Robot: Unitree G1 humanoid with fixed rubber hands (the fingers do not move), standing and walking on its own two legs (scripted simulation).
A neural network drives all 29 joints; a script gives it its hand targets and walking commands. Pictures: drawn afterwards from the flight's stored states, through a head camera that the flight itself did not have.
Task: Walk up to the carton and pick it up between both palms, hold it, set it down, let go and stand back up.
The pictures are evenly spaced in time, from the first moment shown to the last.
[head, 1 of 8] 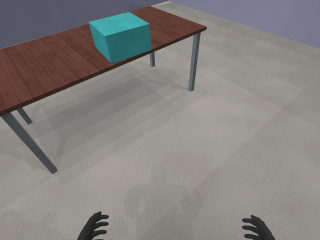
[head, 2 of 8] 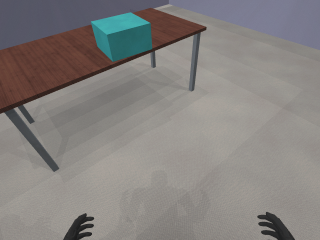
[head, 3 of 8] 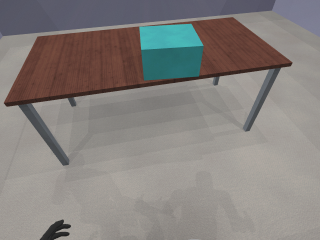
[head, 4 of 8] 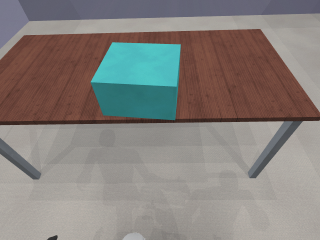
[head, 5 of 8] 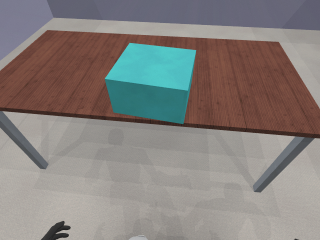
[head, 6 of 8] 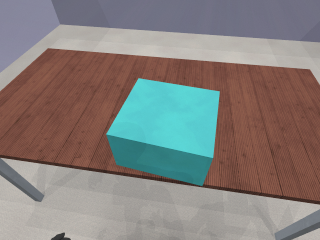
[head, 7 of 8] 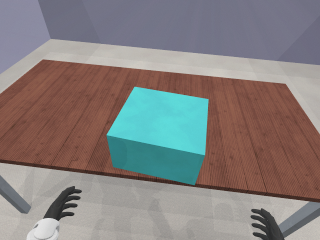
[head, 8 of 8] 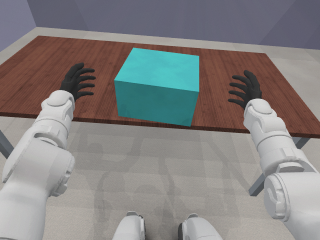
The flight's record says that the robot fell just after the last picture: yes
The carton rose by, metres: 0.00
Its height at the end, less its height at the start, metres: +0.00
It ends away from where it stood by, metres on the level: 0.00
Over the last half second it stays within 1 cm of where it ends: yes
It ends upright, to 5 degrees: yes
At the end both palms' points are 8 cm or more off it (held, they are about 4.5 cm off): yes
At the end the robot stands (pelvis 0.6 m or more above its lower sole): yes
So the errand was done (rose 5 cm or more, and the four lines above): no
